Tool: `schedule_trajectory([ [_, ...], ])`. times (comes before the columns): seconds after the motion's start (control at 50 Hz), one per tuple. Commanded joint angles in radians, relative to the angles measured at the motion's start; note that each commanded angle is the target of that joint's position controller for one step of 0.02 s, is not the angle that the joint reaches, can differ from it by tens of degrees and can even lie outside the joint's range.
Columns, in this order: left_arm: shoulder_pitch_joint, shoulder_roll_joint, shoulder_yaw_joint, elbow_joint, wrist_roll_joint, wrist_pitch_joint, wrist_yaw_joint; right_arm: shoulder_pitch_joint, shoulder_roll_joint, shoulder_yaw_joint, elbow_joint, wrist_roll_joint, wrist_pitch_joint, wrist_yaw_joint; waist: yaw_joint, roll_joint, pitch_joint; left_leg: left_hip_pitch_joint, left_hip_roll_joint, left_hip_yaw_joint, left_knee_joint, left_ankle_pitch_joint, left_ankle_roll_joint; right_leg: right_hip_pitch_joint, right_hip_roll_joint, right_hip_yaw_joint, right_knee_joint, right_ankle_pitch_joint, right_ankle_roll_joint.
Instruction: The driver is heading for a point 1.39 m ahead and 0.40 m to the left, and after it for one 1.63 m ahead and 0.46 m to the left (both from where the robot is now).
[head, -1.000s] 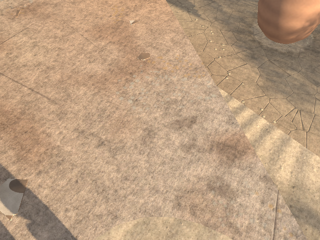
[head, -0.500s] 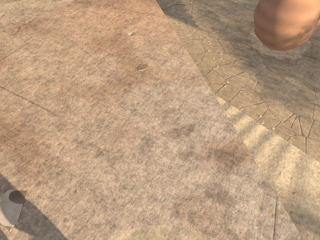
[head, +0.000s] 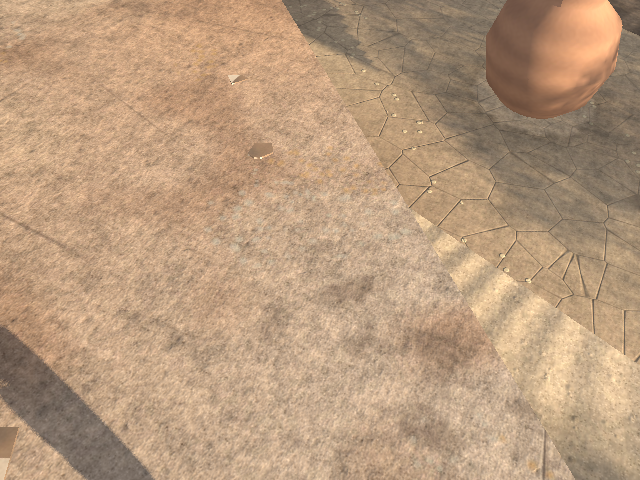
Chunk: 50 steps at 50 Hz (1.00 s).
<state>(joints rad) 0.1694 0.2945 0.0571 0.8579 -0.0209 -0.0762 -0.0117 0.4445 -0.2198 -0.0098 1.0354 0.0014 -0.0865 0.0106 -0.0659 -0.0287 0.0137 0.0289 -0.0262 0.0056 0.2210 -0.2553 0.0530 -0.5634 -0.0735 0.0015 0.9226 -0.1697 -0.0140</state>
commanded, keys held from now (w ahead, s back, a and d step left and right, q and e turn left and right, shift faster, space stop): w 0.46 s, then w+q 0.54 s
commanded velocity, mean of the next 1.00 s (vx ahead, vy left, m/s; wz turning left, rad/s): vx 0.48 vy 0.00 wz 0.20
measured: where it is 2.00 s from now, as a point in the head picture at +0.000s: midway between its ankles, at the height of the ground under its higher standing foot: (196, 266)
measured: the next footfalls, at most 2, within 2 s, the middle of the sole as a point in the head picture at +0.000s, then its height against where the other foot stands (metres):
right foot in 0.24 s outside the picture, level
left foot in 0.78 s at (247, 434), level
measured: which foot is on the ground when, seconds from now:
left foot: down 0.00-0.24, up 0.26-0.76, down 0.78-1.00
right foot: up 0.00-0.22, down 0.24-0.80, up 0.82-1.00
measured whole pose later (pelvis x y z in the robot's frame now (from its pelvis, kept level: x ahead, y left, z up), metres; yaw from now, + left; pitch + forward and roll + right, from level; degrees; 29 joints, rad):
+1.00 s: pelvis +0.57 +0.04 +0.00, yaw +14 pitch +1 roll +0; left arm 0.14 0.30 0.05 0.82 0.01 -0.11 0.00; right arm 0.29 -0.27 -0.06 0.77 0.01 -0.07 0.02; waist -0.03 -0.03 0.05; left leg -0.23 -0.11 -0.05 0.36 -0.14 0.10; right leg -0.59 -0.09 0.07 1.02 -0.26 0.01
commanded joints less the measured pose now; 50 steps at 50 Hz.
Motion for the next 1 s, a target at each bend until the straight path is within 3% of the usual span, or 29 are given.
schedule_trajectory([
  [0.02,-0.198,-0.009,-0.015,-0.12,0.002,-0.019,-0.012,0.029,-0.17,-0.026,-0.038,-0.004,0.006,-0.022,-0.023,0.109,0.108,-0.009,0.209,-0.134,-0.113,0.324,0.119,-0.14,0.006,-0.034,-0.188,0.111,0.031],
  [0.08,-0.279,-0.001,-0.021,-0.151,-0.006,-0.021,-0.023,0.065,-0.188,-0.032,-0.03,0.003,0.006,-0.029,-0.036,0.127,0.139,-0.06,0.222,-0.11,-0.144,0.296,0.126,-0.049,0.035,-0.055,-0.323,0.196,0.028],
  [0.14,-0.305,0.027,-0.017,-0.174,-0.011,-0.027,-0.034,0.067,-0.191,-0.04,-0.025,0.017,0.009,-0.032,-0.004,0.127,0.147,0.017,0.269,-0.1,-0.114,0.38,0.114,-0.032,0.036,-0.025,-0.392,0.193,-0.014],
  [0.18,-0.247,0.067,-0.001,-0.165,-0.008,-0.03,-0.036,0.04,-0.211,-0.051,-0.037,0.013,0.017,-0.032,0.053,0.14,0.082,0.075,0.284,-0.082,-0.014,0.646,0.092,0.07,0.066,-0.035,-0.401,0.15,-0.049],
  [0.2,-0.157,0.098,0.016,-0.142,-0.007,-0.028,-0.031,0.024,-0.223,-0.056,-0.044,0.007,0.025,-0.031,0.106,0.157,0.009,0.084,0.275,-0.064,0.102,0.835,0.078,0.193,0.096,-0.054,-0.392,0.125,-0.073],
  [0.22,0.009,0.134,0.039,-0.09,-0.009,-0.023,-0.022,0.014,-0.212,-0.053,-0.053,0.001,0.034,-0.031,0.186,0.15,-0.095,0.037,0.234,-0.035,0.294,0.923,0.054,0.401,0.119,-0.071,-0.401,0.129,-0.102],
  [0.24,0.19,0.181,0.055,-0.047,-0.002,-0.015,-0.011,0.017,-0.188,-0.04,-0.075,-0.013,0.037,-0.032,0.252,0.091,-0.223,-0.178,0.197,-0.028,0.57,0.692,0.031,0.713,-0.02,0.086,-0.369,0.079,-0.157],
  [0.26,0.281,0.257,0.071,-0.014,0.011,-0.011,-0.016,0.166,-0.023,0.003,-0.084,-0.01,0.019,-0.017,0.169,-0.203,-0.402,-0.551,-0.011,-0.022,0.972,-0.036,-0.036,1.046,-0.29,0.606,-0.482,-0.216,-0.333],
  [0.28,0.251,0.157,0.042,-0.012,0.007,-0.013,-0.02,0.105,-0.101,-0.013,-0.075,0.014,-0.011,-0.01,0.195,-0.158,-0.361,-0.656,-0.014,-0.161,1.1,-0.297,-0.012,0.978,-0.297,0.783,-0.647,-0.327,-0.313],
  [0.3,0.142,0.119,0.027,-0.023,0.006,-0.019,-0.019,-0.016,-0.179,-0.039,-0.123,0.048,-0.029,-0.007,0.164,-0.126,-0.164,-0.737,0.042,-0.137,1.134,-0.228,0.007,0.811,-0.267,0.628,-0.675,-0.296,-0.261],
  [0.32,0.053,0.097,0.02,-0.037,0.009,-0.025,-0.021,-0.074,-0.182,-0.04,-0.137,0.05,-0.037,-0.012,0.129,-0.038,-0.076,-0.699,0.098,-0.113,1.09,-0.127,0.013,0.645,-0.231,0.491,-0.703,-0.166,-0.238],
  [0.34,0.007,0.071,0.014,-0.043,0.018,-0.03,-0.026,-0.098,-0.173,-0.047,-0.137,0.038,-0.036,-0.019,0.098,0.0,-0.028,-0.659,0.132,-0.099,1.037,-0.064,0.007,0.523,-0.193,0.383,-0.727,-0.04,-0.225],
  [0.38,-0.022,0.04,0.007,-0.032,0.028,-0.039,-0.032,-0.055,-0.132,-0.049,-0.128,0.024,-0.012,-0.021,0.042,-0.042,-0.023,-0.552,0.173,-0.101,0.971,-0.011,-0.003,0.402,-0.135,0.262,-0.777,0.042,-0.214],
  [0.42,0.0,0.051,0.008,-0.008,0.02,-0.046,-0.03,-0.067,-0.113,-0.049,-0.138,0.017,0.008,-0.024,0.028,-0.039,0.005,-0.555,0.185,-0.082,0.913,0.003,-0.022,0.341,-0.124,0.199,-0.814,0.086,-0.229],
  [0.48,0.051,0.096,0.017,0.021,0.023,-0.046,-0.009,-0.196,-0.119,-0.052,-0.191,0.007,0.014,-0.027,0.052,-0.02,0.056,-0.673,0.2,-0.074,0.752,0.138,-0.058,0.357,-0.126,0.149,-0.85,0.116,-0.237],
  [0.56,0.099,0.122,0.02,0.041,0.022,-0.04,0.011,-0.326,-0.095,-0.039,-0.229,0.013,0.001,-0.009,0.102,-0.006,0.062,-0.646,0.163,-0.033,0.493,0.358,-0.054,0.397,-0.1,0.024,-0.858,0.166,-0.19],
  [0.66,0.183,0.13,0.024,0.087,0.011,-0.018,0.015,-0.458,-0.099,-0.031,-0.303,0.025,-0.001,0.021,0.144,0.011,0.086,-0.711,0.128,-0.033,0.368,0.335,-0.015,0.601,-0.165,-0.038,-0.813,0.201,-0.168],
  [0.7,0.182,0.142,0.03,0.087,0.009,-0.001,0.019,-0.476,-0.109,-0.033,-0.33,0.023,-0.002,0.038,0.136,0.003,0.08,-0.721,0.111,-0.012,0.349,0.244,0.012,0.682,-0.191,-0.055,-0.752,0.3,-0.15],
  [0.74,0.152,0.169,0.037,0.07,0.012,0.015,0.024,-0.413,-0.145,-0.05,-0.339,0.02,0.003,0.048,0.087,-0.032,0.018,-0.601,0.054,0.048,0.351,0.14,0.046,0.712,-0.191,-0.088,-0.606,0.631,-0.125],
  [0.76,0.134,0.173,0.038,0.059,0.014,0.027,0.029,-0.296,-0.179,-0.072,-0.317,0.02,0.006,0.047,0.02,-0.035,-0.056,-0.445,0.009,0.081,0.333,0.135,0.07,0.689,-0.169,-0.122,-0.437,0.784,-0.103],
  [0.78,0.14,0.157,0.029,0.04,0.022,0.034,0.038,-0.131,-0.241,-0.107,-0.276,0.024,0.011,0.037,-0.049,-0.004,-0.152,-0.194,-0.005,0.043,0.316,0.164,0.106,0.564,-0.125,-0.156,-0.201,0.75,-0.066],
  [0.8,0.217,0.069,-0.004,-0.006,0.036,0.013,0.031,-0.004,-0.364,-0.144,-0.267,0.016,0.019,0.024,-0.041,0.186,-0.29,0.222,0.24,-0.399,0.305,0.063,0.265,0.138,-0.003,-0.175,0.201,0.368,0.004],
  [0.82,0.209,0.034,-0.022,-0.006,0.041,-0.026,0.016,-0.008,-0.323,-0.127,-0.279,0.028,0.018,0.023,-0.023,0.243,-0.39,0.379,0.369,-0.821,0.111,-0.034,0.353,-0.1,0.148,0.004,0.408,-0.372,0.023],
  [0.84,0.122,0.121,0.001,-0.034,0.002,-0.059,0.0,-0.026,-0.263,-0.105,-0.283,0.015,0.013,0.023,-0.046,0.198,-0.311,0.332,0.35,-0.739,0.076,-0.068,0.301,-0.207,0.081,0.111,0.465,-0.345,-0.009],
  [0.86,0.057,0.126,-0.001,-0.057,-0.018,-0.077,-0.004,-0.082,-0.228,-0.097,-0.296,0.009,0.01,0.02,-0.03,0.13,-0.196,0.2,0.311,-0.593,0.072,-0.008,0.266,-0.222,0.034,0.095,0.421,-0.266,-0.03],
  [0.88,0.032,0.12,0.001,-0.06,-0.003,-0.081,0.002,-0.148,-0.207,-0.091,-0.312,0.005,0.007,0.021,0.009,0.043,-0.107,0.043,0.269,-0.483,0.052,0.1,0.245,-0.189,-0.003,0.084,0.323,-0.2,-0.029],
  [0.92,0.049,0.124,0.014,-0.057,0.024,-0.059,0.01,-0.222,-0.171,-0.078,-0.345,-0.007,0.004,0.018,0.072,0.063,-0.064,-0.131,0.213,-0.387,0.007,0.249,0.228,-0.06,-0.043,0.089,0.203,-0.138,-0.011],
  [0.96,0.058,0.095,0.013,-0.064,0.037,-0.038,0.013,-0.214,-0.191,-0.085,-0.348,0.002,0.003,0.009,0.087,0.07,-0.052,-0.207,0.192,-0.331,-0.018,0.332,0.242,-0.03,-0.037,0.07,0.129,-0.099,0.028],
  [1.0,-0.009,0.082,0.01,-0.094,0.04,-0.028,0.019,-0.181,-0.219,-0.094,-0.342,0.009,0.003,-0.006,0.074,0.068,-0.022,-0.239,0.171,-0.289,-0.03,0.363,0.236,-0.058,-0.022,0.058,0.0,-0.001,0.063],
])
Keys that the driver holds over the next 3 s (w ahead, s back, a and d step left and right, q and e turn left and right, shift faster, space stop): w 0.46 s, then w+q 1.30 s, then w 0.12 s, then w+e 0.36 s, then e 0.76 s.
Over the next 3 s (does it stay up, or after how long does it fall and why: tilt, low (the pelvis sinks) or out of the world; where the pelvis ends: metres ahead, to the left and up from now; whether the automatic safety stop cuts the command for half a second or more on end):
stays up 1.33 0.48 -0.01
